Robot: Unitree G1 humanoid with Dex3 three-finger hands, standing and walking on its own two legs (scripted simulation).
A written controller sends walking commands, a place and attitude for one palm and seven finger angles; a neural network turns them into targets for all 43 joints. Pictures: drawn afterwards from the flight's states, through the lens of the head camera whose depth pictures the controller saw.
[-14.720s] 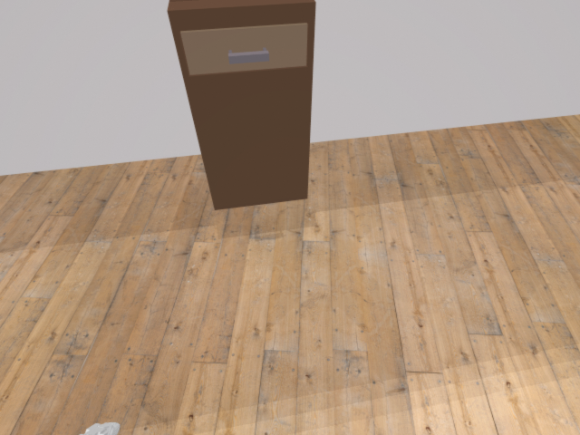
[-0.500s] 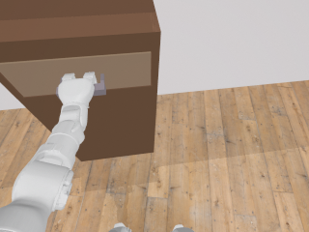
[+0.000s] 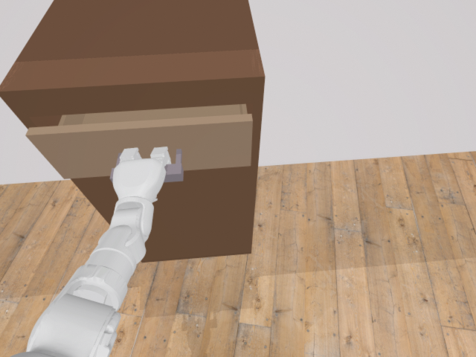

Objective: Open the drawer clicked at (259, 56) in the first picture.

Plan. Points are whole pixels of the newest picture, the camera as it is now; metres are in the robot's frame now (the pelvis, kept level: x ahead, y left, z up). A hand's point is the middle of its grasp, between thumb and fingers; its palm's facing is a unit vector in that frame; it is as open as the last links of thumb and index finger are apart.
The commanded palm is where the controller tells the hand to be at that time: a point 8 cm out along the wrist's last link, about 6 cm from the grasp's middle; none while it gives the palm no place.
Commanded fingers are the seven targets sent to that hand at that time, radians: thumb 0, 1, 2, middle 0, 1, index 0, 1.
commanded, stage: pull the drawer open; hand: left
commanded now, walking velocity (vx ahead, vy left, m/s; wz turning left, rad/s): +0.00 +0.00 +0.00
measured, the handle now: (149, 165) +0.47 +0.17 +0.01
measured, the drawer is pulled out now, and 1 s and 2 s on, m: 0.04 0.18 0.29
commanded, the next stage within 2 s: none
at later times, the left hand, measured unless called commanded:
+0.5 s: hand (146, 221) +0.36 +0.17 -0.01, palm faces -0.03 -0.06 -1.00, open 5.7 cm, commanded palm +0.32 +0.18 +0.05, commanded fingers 0.00 0.90 0.90 -0.40 -1.35 -0.40 -1.35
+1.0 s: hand (142, 261) +0.29 +0.16 -0.01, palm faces -0.01 -0.10 -1.00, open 5.7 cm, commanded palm +0.25 +0.18 +0.05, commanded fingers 0.00 0.90 0.90 -0.40 -1.35 -0.40 -1.35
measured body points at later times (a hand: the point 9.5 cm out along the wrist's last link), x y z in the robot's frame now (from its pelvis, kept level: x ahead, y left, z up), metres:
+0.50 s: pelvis -0.01 -0.01 +0.00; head +0.04 -0.03 +0.45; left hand +0.36 +0.17 +0.05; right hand +0.10 -0.26 -0.13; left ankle -0.01 +0.10 -0.70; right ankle -0.06 -0.11 -0.70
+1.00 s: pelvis -0.02 -0.02 +0.01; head +0.01 -0.05 +0.45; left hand +0.28 +0.16 +0.05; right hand +0.14 -0.26 -0.11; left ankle -0.01 +0.10 -0.70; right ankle -0.06 -0.11 -0.70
